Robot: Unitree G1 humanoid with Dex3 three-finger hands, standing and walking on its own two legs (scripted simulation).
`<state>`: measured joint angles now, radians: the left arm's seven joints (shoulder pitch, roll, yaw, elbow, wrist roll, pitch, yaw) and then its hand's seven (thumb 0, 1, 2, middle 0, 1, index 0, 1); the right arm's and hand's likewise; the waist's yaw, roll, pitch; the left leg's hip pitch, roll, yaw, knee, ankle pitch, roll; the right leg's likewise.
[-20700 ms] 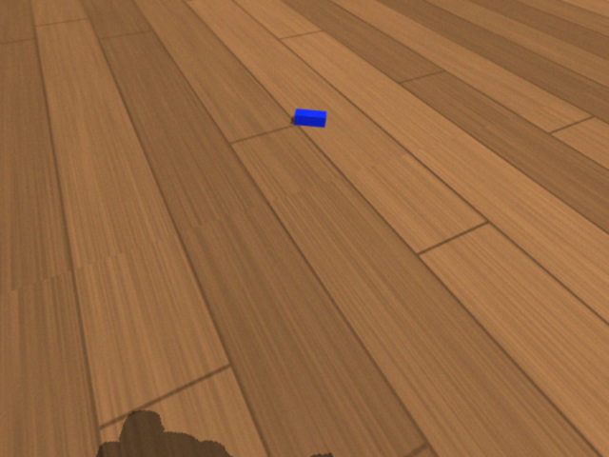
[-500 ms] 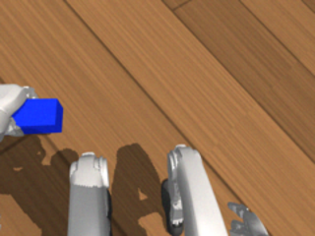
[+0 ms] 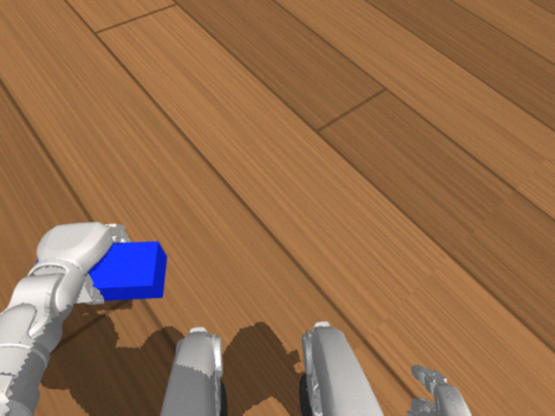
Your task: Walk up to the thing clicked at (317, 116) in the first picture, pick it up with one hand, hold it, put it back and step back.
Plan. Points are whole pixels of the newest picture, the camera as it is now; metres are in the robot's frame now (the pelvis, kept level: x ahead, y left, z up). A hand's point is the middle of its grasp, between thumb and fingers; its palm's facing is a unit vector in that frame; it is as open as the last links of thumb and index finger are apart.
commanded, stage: lift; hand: left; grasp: from above
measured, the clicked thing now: (103, 272) +0.37 +0.26 -0.11
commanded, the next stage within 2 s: hold in 0.70 s
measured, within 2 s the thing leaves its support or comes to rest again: neither
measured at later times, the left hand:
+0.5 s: hand (78, 248) +0.34 +0.23 +0.05, palm faces -0.45 -0.06 -0.89, open 10.0 cm
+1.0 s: hand (65, 207) +0.37 +0.23 +0.10, palm faces -0.47 -0.05 -0.88, open 10.0 cm
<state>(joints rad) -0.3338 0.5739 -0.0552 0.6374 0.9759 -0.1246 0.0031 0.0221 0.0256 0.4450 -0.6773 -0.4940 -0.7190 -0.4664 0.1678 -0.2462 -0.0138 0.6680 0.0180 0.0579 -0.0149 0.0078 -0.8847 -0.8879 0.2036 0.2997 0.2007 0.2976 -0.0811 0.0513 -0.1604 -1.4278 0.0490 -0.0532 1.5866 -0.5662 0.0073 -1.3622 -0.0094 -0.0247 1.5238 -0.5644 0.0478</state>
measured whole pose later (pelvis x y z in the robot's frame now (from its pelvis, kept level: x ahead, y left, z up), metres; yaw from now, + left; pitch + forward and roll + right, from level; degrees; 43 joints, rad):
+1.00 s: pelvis +0.07 +0.00 +0.17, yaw +1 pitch +7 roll -1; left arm -0.29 0.41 -0.21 0.79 1.01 -0.04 0.08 0.02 0.01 0.44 -0.70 -0.47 -0.75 -0.44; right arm 0.24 -0.24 -0.04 0.74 0.04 0.01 -0.03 0.01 -0.89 -0.89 0.20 0.30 0.20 0.30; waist -0.03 0.02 -0.07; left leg -0.51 0.03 0.03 0.73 -0.35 0.00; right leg -0.49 -0.03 0.02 0.71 -0.34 0.04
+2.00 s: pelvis +0.05 -0.01 +0.18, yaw +0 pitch +0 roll +0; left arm -0.24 0.41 -0.23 0.67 1.00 -0.06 -0.03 0.02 0.00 0.45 -0.71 -0.47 -0.76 -0.43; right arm 0.19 -0.26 -0.02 0.69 0.05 0.06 -0.05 0.01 -0.90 -0.89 0.20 0.30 0.20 0.30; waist -0.01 0.04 -0.01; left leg -0.30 0.03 0.04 0.54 -0.23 -0.01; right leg -0.30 -0.03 0.02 0.55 -0.24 0.03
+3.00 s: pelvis +0.06 -0.01 +0.19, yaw +1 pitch +1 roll +0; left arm -0.23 0.41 -0.20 0.72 1.02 -0.09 0.03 0.02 0.02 0.43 -0.69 -0.48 -0.74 -0.45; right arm 0.17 -0.24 -0.03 0.71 0.05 0.08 -0.05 0.01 -0.89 -0.89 0.20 0.30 0.20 0.30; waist -0.01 0.03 0.01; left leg -0.30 0.03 0.03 0.52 -0.24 -0.01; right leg -0.29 -0.03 0.02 0.52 -0.25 0.03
